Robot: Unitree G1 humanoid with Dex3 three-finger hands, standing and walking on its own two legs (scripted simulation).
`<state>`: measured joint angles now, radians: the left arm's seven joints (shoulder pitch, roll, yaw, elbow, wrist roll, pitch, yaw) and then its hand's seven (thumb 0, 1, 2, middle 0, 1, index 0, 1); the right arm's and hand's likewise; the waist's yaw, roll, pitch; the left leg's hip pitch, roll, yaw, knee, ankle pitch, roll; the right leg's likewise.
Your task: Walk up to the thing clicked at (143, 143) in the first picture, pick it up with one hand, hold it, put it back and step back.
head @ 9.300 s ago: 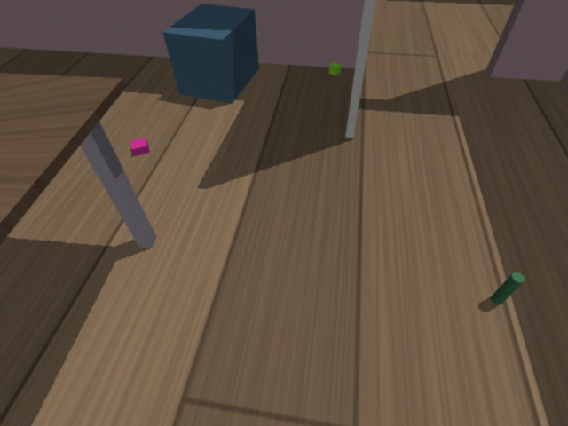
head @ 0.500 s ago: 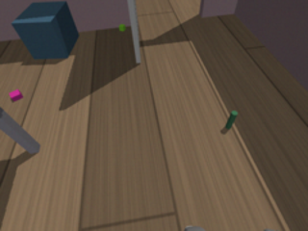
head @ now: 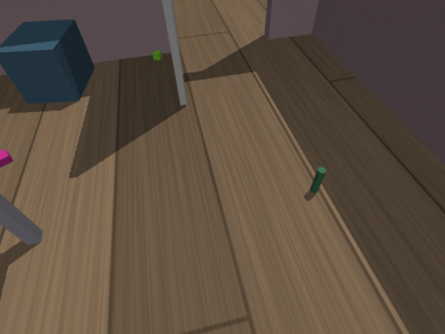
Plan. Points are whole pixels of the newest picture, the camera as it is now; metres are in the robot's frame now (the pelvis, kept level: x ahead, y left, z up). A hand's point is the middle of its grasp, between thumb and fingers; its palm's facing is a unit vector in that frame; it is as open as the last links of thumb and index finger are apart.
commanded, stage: walk up
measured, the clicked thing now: (2, 158) +1.24 +1.40 -0.75
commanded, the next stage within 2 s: stand in 0.16 s
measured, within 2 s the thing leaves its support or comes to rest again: neither
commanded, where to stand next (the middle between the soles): +0.07 +0.02 m, yaw +3 degrees
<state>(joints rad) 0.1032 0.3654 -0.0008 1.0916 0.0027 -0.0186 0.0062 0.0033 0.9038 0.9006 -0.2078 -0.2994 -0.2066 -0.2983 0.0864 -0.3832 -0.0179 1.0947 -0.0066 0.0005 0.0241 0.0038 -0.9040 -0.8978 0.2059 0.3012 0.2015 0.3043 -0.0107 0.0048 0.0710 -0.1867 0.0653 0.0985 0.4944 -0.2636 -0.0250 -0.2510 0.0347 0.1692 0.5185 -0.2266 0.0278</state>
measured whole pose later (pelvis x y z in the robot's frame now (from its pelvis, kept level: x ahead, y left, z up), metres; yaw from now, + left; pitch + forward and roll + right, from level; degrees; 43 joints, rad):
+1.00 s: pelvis +0.01 +0.01 +0.01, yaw +4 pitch -2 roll +0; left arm 0.11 0.35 -0.01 1.13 0.01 -0.01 0.00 0.00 0.90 0.90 -0.21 -0.30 -0.21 -0.30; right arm 0.09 -0.35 -0.02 1.14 -0.01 0.00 0.02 0.00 -0.90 -0.90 0.21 0.30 0.20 0.30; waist -0.01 0.00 0.05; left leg -0.12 0.03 0.04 0.35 -0.20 -0.01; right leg -0.14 -0.01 0.11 0.33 -0.17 0.05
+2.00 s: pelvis +0.02 +0.01 +0.01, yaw +5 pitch -2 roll +0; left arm 0.12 0.35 -0.01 1.12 0.01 -0.01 0.00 0.00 0.90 0.90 -0.21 -0.30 -0.21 -0.30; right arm 0.11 -0.36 -0.01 1.14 -0.01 0.00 0.02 0.00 -0.90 -0.90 0.21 0.30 0.20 0.30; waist -0.01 0.00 0.06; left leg -0.12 0.03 0.02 0.34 -0.20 -0.02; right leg -0.13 -0.02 0.09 0.33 -0.18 0.04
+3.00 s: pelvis +0.06 -0.02 +0.00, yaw +1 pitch -2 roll +1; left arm 0.22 0.44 0.07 1.02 0.03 -0.02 -0.08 0.01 0.90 0.90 -0.21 -0.30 -0.21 -0.30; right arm 0.26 -0.41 -0.09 1.02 -0.05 -0.03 0.06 0.00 -0.90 -0.90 0.21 0.30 0.20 0.30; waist -0.01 0.00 0.04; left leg -0.05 0.07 0.07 0.40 -0.32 0.01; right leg -0.34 -0.06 -0.01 0.61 -0.35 -0.01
